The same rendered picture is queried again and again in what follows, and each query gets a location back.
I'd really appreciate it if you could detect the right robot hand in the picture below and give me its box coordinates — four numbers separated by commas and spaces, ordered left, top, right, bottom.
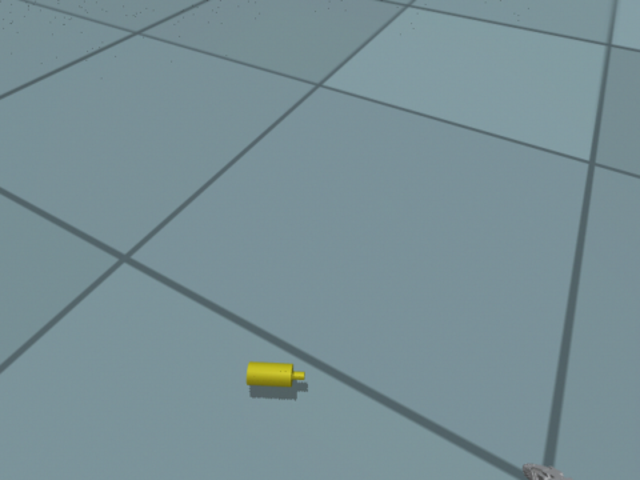
522, 464, 573, 480

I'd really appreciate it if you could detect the bottle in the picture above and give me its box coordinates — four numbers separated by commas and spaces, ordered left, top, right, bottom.
246, 362, 305, 387

